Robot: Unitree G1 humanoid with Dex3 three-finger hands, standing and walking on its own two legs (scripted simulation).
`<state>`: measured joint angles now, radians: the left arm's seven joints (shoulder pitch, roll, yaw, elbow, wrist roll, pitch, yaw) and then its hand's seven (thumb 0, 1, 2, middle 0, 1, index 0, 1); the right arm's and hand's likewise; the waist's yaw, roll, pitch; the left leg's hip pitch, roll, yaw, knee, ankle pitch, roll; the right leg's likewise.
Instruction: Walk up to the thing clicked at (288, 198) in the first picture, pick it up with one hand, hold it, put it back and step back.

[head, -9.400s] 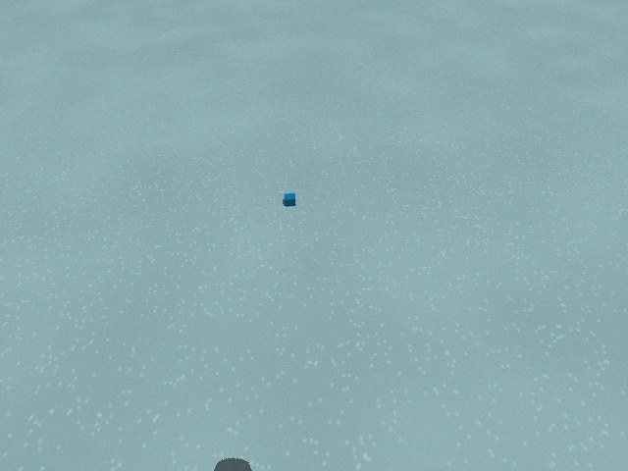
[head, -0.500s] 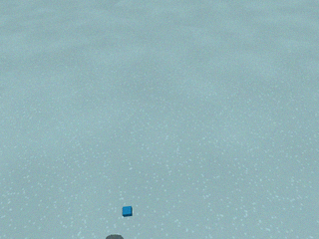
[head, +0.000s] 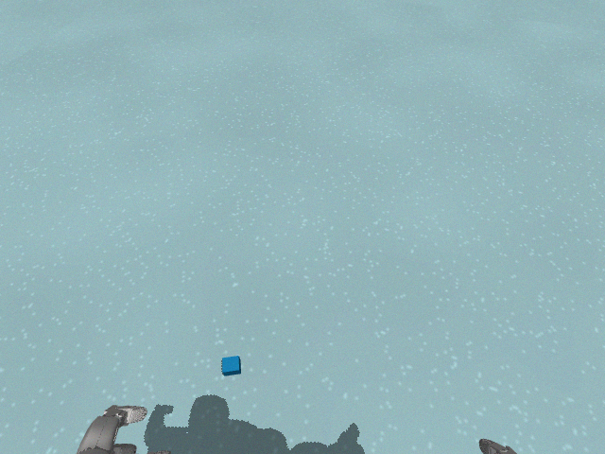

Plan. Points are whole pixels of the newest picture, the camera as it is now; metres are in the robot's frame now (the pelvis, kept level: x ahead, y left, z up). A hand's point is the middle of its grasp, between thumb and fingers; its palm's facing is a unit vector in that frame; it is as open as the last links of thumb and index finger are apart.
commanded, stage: rise first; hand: left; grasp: from above
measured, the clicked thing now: (231, 365) +0.44 +0.24 -0.73
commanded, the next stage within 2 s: none
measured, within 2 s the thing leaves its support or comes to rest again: neither
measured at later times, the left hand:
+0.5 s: hand out of the picture +0.13 +0.26 -0.21, palm faces -0.17 -0.86 -0.48, open 13.2 cm
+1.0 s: hand (172, 426) +0.23 +0.29 -0.39, palm faces -0.43 -0.46 -0.78, open 12.8 cm
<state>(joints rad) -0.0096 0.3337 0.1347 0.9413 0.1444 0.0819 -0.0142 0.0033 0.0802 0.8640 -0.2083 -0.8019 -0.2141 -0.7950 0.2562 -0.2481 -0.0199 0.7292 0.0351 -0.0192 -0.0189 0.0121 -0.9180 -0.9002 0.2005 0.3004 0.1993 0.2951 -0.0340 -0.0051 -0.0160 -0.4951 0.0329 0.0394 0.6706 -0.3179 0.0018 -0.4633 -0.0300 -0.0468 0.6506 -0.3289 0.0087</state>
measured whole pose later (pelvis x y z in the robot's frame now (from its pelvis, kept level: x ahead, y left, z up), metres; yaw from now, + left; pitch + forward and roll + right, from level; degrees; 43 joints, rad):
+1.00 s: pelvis -0.06 -0.01 -0.25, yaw -1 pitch +34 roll -2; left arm -0.24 0.47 0.13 0.75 0.70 -0.08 0.14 0.00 -0.31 0.79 -0.33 -0.82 -0.32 -0.83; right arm 0.06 -0.30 -0.07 0.65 0.00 -0.18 0.03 0.01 -0.92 -0.90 0.20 0.30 0.20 0.30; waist -0.02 0.02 -0.16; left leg -1.76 0.06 -0.02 1.84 -0.67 0.00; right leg -1.72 -0.04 -0.05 1.83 -0.70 -0.01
